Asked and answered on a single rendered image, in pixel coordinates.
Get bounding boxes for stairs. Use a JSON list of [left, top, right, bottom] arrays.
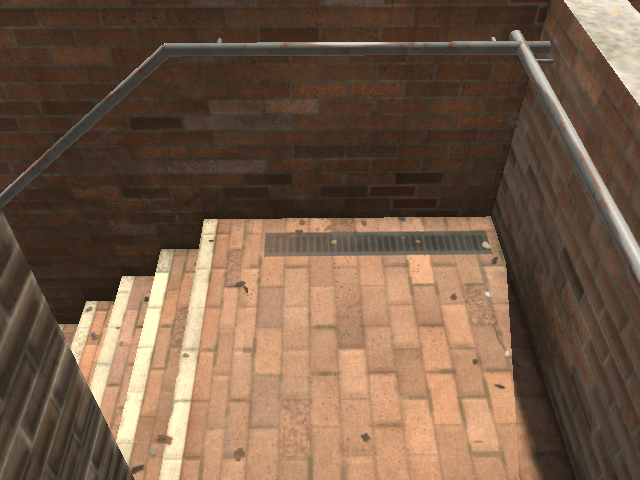
[[58, 249, 199, 480]]

